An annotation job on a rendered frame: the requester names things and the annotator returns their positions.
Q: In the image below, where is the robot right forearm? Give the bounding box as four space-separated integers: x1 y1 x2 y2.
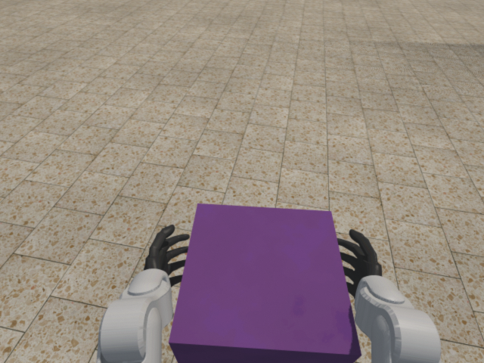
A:
355 275 442 363

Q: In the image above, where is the right robot hand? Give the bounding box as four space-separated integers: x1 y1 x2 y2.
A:
337 229 383 298

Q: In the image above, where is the carton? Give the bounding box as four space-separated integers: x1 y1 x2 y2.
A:
169 203 361 363

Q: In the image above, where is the left robot hand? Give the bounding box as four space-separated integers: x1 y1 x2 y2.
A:
143 225 190 287

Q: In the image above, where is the robot left forearm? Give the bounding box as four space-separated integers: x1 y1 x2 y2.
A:
97 268 174 363

